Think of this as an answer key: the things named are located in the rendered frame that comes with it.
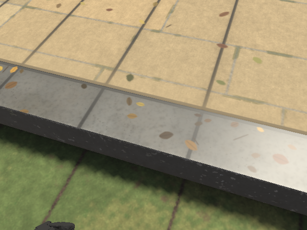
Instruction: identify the left robot hand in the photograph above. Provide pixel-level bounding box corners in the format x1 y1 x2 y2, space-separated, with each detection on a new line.
35 220 75 230

